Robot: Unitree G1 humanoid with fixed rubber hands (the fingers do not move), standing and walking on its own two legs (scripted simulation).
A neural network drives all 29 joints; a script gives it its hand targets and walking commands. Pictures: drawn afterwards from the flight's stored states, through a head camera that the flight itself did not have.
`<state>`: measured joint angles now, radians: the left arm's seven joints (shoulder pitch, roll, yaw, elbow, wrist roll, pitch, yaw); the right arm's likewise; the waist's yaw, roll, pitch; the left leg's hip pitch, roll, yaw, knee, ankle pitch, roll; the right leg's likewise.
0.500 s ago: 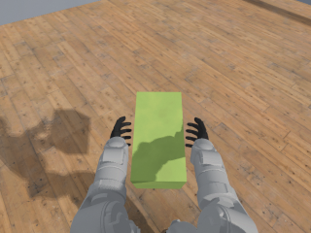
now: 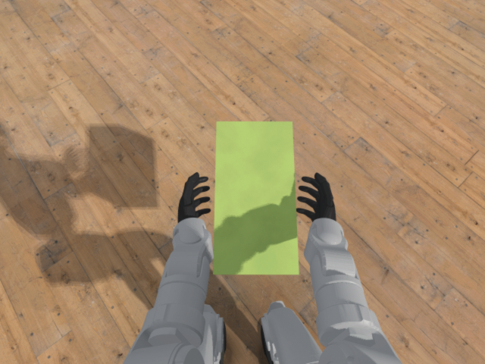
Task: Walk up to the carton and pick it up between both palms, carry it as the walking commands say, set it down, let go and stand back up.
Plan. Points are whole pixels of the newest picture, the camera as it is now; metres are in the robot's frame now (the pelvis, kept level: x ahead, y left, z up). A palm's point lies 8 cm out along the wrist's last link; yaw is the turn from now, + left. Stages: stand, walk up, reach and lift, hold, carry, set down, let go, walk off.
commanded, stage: set down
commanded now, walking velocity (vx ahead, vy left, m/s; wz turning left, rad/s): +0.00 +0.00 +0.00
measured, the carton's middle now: (253, 200) +0.43 -0.05 -0.15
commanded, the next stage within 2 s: none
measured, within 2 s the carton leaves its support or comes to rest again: neither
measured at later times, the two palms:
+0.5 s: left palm (199, 219) +0.39 +0.07 -0.14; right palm (313, 222) +0.37 -0.16 -0.13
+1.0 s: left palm (203, 218) +0.42 +0.07 -0.22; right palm (302, 220) +0.40 -0.16 -0.21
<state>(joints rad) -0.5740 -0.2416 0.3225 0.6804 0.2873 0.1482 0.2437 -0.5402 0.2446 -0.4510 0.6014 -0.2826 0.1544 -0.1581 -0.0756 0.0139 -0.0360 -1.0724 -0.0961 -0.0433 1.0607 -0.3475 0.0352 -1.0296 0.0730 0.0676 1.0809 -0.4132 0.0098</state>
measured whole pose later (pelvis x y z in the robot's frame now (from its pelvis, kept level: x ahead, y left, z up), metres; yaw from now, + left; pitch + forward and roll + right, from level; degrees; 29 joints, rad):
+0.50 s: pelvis -0.02 -0.01 -0.07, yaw +0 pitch +29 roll -1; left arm -0.75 -0.16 0.33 0.79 0.25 0.16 0.25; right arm -0.68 0.20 -0.44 0.68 -0.21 0.16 -0.21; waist -0.08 0.02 -0.10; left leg -1.45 -0.10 -0.04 1.38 -0.43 0.02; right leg -1.40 0.09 0.04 1.40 -0.50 0.01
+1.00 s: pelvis -0.03 -0.01 -0.14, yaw +0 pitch +35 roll -2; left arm -0.93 -0.12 0.35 0.81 0.25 0.21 0.26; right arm -0.87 0.15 -0.48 0.69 -0.22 0.21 -0.20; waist -0.08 0.03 -0.08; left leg -1.76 -0.11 -0.03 1.62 -0.47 0.02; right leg -1.71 0.10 0.02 1.65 -0.55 0.02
